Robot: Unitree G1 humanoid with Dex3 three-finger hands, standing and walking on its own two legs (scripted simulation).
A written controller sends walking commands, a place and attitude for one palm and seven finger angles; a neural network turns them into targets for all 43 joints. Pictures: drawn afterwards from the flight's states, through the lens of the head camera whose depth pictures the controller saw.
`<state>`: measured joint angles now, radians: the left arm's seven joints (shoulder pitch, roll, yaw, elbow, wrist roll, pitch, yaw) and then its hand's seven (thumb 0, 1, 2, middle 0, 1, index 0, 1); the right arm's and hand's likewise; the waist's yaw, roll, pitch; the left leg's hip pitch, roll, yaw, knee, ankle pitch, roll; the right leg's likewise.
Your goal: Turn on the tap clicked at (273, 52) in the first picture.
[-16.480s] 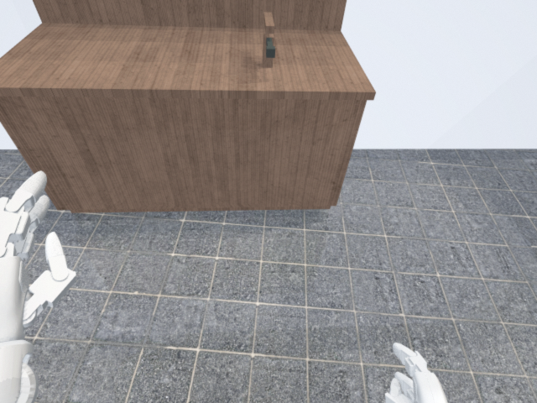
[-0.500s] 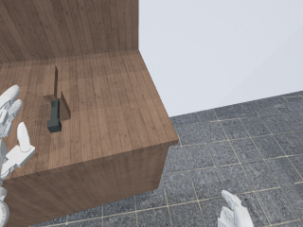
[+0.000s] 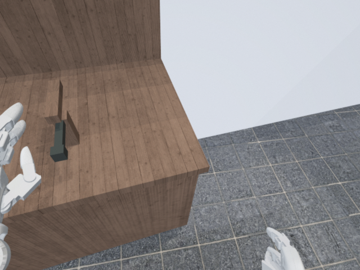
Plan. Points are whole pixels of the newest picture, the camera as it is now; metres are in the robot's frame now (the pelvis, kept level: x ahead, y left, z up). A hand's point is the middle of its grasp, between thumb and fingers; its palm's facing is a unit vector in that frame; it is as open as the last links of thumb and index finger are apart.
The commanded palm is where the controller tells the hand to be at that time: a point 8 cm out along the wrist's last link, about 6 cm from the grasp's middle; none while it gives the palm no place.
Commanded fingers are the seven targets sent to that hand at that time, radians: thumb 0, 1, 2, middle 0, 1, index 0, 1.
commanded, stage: shuffle to correct the standing spot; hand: left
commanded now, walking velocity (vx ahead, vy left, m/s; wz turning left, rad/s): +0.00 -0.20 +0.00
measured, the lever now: (59, 153) +0.34 +0.31 +0.04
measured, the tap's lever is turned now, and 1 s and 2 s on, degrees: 0 0 0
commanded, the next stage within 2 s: come to a stop and stand still in 0.94 s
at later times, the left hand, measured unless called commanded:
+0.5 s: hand (35, 184) +0.21 +0.24 +0.17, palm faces +0.34 -0.86 -0.39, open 7.4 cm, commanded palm +0.15 +0.28 +0.18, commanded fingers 0.00 0.90 0.90 -0.20 -0.30 -0.20 -0.30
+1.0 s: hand (47, 181) +0.22 +0.23 +0.16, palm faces +0.32 -0.85 -0.41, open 7.4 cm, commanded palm +0.16 +0.27 +0.18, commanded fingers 0.00 0.90 0.90 -0.20 -0.30 -0.20 -0.30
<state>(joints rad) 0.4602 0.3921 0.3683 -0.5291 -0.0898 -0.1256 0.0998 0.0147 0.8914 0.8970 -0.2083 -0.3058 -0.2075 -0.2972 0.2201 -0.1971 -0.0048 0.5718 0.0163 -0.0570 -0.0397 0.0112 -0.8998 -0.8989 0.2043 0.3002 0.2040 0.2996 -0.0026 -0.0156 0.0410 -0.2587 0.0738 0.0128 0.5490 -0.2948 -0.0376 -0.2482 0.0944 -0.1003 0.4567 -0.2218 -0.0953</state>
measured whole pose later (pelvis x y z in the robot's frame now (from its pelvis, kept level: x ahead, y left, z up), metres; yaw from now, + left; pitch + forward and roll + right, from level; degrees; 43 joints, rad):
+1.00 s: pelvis +0.00 -0.01 +0.00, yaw +0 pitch +1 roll -1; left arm 0.51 0.40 0.36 -0.54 -0.10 -0.11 0.10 0.01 0.89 0.90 -0.21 -0.31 -0.21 -0.30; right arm 0.20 -0.20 0.00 0.56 0.02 -0.04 -0.03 0.01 -0.90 -0.90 0.20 0.30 0.20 0.30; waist -0.02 0.01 0.03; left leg -0.26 0.08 0.00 0.55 -0.30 -0.04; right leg -0.25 0.10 -0.11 0.46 -0.23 -0.12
